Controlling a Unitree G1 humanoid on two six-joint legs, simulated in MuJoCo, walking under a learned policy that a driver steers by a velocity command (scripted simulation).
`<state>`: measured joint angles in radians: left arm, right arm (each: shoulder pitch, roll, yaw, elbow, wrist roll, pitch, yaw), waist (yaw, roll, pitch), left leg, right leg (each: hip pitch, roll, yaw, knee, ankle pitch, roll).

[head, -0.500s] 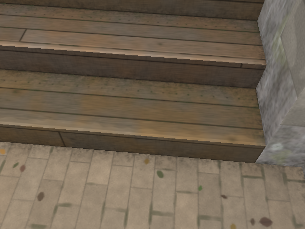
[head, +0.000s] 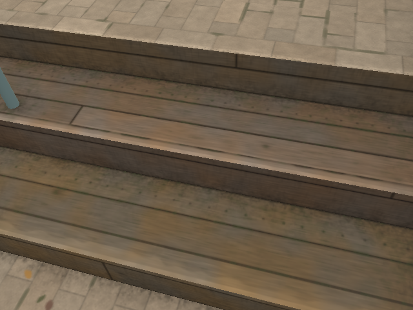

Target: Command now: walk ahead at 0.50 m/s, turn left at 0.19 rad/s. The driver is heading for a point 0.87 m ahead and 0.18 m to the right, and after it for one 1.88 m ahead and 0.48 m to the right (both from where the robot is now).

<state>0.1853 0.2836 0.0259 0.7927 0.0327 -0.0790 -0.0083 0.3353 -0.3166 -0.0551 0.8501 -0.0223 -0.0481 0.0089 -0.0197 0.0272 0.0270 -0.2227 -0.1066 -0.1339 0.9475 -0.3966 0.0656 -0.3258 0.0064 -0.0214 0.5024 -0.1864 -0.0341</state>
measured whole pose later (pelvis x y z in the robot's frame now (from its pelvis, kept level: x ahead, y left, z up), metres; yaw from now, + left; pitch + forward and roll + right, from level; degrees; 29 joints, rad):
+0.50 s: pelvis +0.24 +0.02 +0.00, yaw +0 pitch +0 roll +0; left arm 0.31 0.22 0.01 0.97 0.03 -0.06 -0.01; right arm 0.21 -0.24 -0.02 0.92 -0.02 -0.06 0.00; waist 0.04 -0.03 0.03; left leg -0.29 -0.07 0.07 0.47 -0.17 0.10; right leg -0.42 0.00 0.00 1.31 -0.37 -0.07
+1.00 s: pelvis +0.49 -0.05 +0.04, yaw -15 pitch +3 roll -2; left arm 0.03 0.15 -0.04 0.71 0.04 0.00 0.00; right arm 0.43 -0.18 0.00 1.00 -0.02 -0.08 0.02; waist -0.01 0.00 -0.02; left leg -0.26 0.06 0.02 1.10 -0.08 0.06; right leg -0.80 0.09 -0.19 1.23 -0.50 -0.18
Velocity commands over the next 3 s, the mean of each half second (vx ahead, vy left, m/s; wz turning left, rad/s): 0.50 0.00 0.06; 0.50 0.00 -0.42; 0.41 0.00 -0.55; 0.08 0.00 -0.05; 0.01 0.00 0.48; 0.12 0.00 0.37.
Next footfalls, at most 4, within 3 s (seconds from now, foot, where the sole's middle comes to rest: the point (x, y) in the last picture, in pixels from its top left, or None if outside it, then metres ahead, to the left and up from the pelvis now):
0.38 left None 0.33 0.08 -0.77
0.94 right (261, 255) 0.59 -0.12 -0.61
1.40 left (248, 130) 0.96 -0.10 -0.46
1.78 right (327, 140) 0.90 -0.35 -0.46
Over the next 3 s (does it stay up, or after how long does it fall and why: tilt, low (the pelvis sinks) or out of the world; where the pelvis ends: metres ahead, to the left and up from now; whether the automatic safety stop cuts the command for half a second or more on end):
stays up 0.89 -0.23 0.33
